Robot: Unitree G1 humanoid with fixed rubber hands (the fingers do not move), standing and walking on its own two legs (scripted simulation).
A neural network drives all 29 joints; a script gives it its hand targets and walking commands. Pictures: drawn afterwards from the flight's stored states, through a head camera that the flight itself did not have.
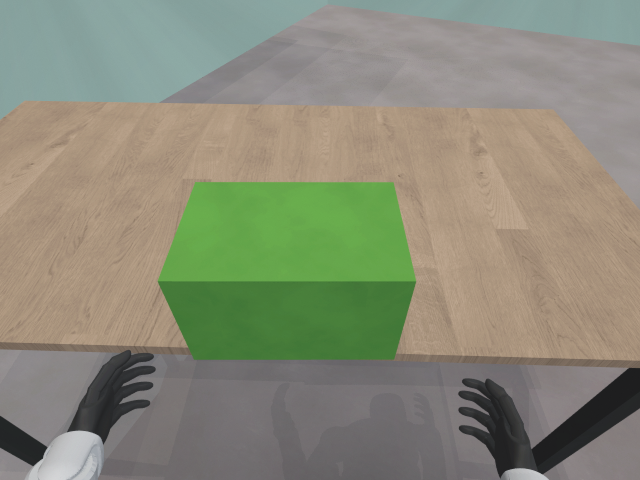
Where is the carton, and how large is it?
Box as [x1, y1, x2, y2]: [158, 182, 415, 359]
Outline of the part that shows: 195,182 158,279 158,283 194,359 394,358 414,287 415,278 393,182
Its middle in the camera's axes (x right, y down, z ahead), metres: -0.04 +0.05 +0.53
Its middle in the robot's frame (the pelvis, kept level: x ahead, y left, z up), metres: +0.37 +0.06 +0.07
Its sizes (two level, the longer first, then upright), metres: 0.275 0.175 0.171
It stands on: a table, 0.77 m high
